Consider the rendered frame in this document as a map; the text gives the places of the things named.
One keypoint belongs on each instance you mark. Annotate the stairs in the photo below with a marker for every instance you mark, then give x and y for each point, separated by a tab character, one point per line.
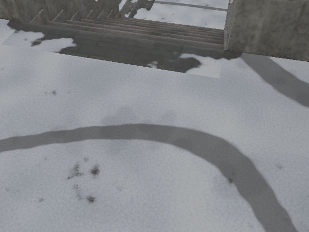
149	30
126	6

